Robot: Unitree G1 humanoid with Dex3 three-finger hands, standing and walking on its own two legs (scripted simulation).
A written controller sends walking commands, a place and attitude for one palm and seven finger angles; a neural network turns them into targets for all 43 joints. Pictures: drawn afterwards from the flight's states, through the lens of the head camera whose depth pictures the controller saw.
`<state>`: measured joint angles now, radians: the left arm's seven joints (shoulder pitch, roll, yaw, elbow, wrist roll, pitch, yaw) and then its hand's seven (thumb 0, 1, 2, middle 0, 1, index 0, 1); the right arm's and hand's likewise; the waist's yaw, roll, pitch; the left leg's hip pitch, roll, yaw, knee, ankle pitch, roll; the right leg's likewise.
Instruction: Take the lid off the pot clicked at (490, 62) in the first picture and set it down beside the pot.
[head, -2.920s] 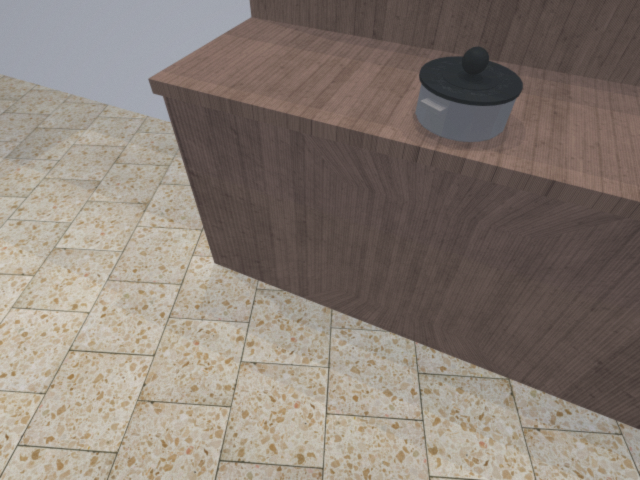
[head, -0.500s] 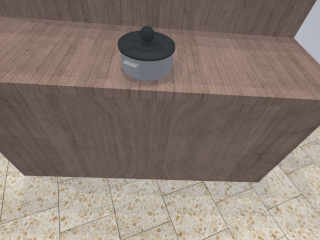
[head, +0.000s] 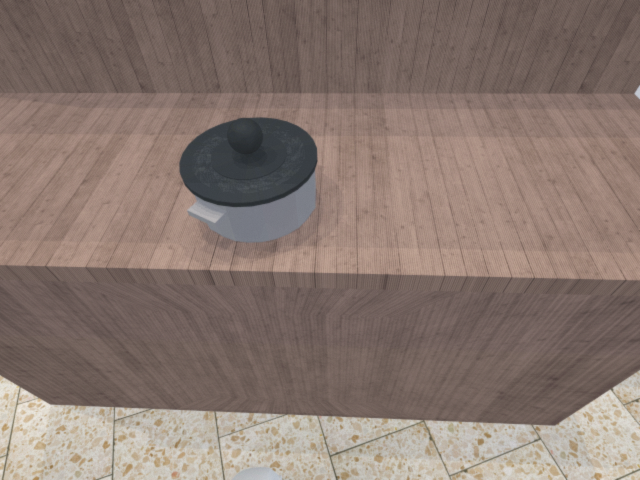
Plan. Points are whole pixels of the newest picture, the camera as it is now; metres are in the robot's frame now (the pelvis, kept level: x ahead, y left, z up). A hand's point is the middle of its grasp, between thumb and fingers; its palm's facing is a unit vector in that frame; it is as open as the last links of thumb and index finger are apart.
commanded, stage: come to a stop and stand still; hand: left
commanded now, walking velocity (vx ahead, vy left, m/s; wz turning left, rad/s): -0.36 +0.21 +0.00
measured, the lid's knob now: (245, 136) +0.54 +0.14 +0.15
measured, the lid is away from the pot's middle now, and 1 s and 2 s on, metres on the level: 0.00 0.00 0.00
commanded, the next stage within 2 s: look again from close up in 1.48 s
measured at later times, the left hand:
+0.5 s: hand out of the picture +0.10 +0.25 -0.19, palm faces +0.07 -0.97 -0.24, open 7.3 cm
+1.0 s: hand out of the picture -0.05 +0.17 -0.16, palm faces +0.10 -0.97 -0.20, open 7.4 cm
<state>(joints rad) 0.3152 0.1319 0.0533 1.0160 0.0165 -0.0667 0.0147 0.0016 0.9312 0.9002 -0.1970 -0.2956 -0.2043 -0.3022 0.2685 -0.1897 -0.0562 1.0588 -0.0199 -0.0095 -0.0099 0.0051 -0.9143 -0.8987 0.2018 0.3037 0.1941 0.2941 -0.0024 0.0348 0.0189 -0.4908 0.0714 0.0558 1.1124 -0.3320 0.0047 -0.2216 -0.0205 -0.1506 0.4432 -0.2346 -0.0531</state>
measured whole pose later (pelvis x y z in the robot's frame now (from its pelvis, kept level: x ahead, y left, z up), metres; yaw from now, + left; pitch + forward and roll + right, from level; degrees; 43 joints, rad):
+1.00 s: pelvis -0.01 +0.01 +0.01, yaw +1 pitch +1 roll +1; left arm 0.41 0.10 0.03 1.06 0.02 -0.03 0.02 0.01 0.90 0.90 -0.20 -0.30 -0.21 -0.30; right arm 0.37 -0.21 -0.07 1.08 -0.02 0.05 0.00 0.00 -0.91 -0.90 0.20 0.30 0.19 0.29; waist 0.01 0.03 -0.01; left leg -0.39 0.02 0.03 0.84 -0.33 -0.04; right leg -0.10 -0.04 -0.03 0.35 -0.27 0.00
